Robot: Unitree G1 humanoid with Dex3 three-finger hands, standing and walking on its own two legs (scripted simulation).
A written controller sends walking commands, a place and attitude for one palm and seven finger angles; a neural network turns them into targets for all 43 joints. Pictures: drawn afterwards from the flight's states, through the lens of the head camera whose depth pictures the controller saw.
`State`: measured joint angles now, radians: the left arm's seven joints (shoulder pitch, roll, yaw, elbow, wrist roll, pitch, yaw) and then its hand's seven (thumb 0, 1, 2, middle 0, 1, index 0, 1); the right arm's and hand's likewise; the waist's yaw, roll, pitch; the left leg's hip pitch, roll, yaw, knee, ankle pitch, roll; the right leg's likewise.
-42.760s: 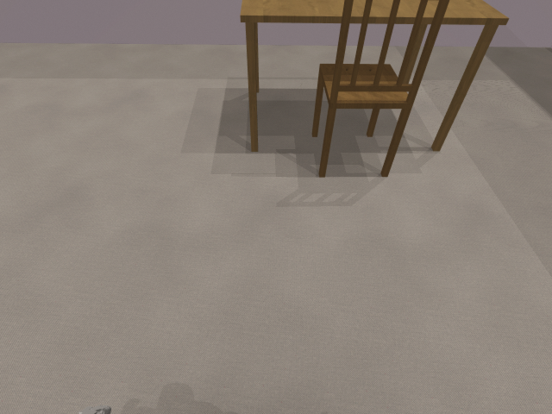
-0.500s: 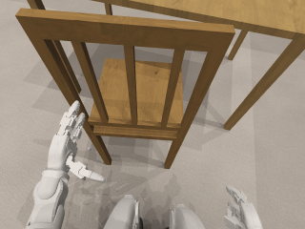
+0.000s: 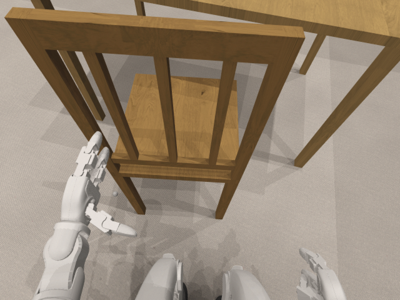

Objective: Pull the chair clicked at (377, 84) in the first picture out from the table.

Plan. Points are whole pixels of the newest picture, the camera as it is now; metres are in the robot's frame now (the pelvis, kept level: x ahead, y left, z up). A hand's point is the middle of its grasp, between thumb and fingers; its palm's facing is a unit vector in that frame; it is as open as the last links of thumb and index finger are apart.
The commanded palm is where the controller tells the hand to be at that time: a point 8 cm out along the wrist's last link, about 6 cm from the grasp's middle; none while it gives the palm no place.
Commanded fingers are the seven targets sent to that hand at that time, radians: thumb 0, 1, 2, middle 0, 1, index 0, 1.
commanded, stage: aim the fingers beside a spindle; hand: left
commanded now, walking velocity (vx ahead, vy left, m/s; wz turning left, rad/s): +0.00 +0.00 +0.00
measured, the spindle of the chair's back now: (169, 121) +0.46 +0.09 +0.05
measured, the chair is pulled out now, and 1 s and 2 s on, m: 0.18 0.18 0.18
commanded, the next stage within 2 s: push the fingers through the gap in 0.46 s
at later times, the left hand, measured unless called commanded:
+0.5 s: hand (114, 196) +0.30 +0.18 +0.02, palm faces -0.02 -1.00 -0.03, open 17.0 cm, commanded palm +0.28 +0.23 +0.02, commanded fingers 0.00 -0.50 0.30 -0.06 -0.08 -0.06 -0.08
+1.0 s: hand (119, 174) +0.35 +0.18 +0.02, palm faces -0.02 -1.00 -0.03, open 16.9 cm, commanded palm +0.33 +0.23 +0.02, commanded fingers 0.00 -0.50 0.30 -0.06 -0.08 -0.06 -0.08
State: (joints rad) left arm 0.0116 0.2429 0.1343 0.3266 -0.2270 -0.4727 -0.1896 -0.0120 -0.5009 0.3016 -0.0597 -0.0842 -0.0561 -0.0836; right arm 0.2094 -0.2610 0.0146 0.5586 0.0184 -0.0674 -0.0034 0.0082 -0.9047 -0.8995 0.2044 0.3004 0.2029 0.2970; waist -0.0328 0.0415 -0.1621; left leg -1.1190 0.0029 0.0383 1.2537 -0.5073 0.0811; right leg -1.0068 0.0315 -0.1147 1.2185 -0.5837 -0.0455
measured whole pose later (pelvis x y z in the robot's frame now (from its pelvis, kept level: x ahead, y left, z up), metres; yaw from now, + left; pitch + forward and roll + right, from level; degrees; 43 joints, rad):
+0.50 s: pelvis +0.00 -0.01 +0.00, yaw +0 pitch +21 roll -3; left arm 0.03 0.25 0.15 0.31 -0.25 -0.48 -0.22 -0.01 -0.50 0.30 -0.06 -0.08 -0.06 -0.08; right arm 0.21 -0.26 0.01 0.56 0.02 -0.08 -0.01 0.01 -0.90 -0.90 0.20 0.30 0.20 0.30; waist -0.03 0.04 -0.16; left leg -1.12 0.01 0.03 1.26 -0.51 0.07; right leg -1.00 0.04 -0.12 1.22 -0.59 -0.05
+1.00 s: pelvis +0.00 +0.00 +0.00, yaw +0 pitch +22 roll -4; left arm -0.17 0.26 0.17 0.47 -0.21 -0.45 -0.19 -0.01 -0.50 0.30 -0.06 -0.08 -0.06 -0.08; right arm 0.21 -0.26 0.03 0.58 0.02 -0.06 -0.01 0.01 -0.90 -0.90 0.21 0.30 0.20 0.30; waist -0.05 0.04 -0.16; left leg -1.14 0.01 0.04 1.26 -0.50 0.08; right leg -1.03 0.04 -0.11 1.22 -0.58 -0.05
